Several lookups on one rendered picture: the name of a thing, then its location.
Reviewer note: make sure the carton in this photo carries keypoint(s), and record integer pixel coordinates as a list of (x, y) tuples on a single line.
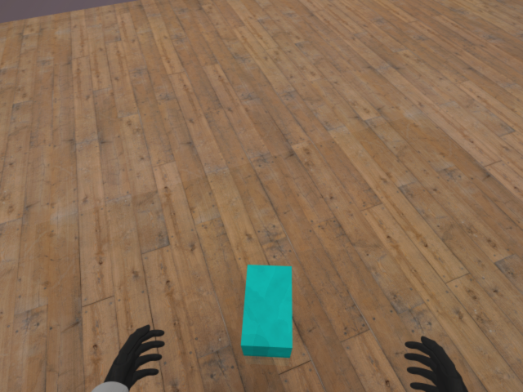
[(268, 323)]

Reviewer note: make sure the robot left hand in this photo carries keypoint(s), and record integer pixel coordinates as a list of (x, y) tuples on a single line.
[(124, 367)]

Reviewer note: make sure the robot right hand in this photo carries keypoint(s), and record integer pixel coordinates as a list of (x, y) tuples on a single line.
[(444, 374)]

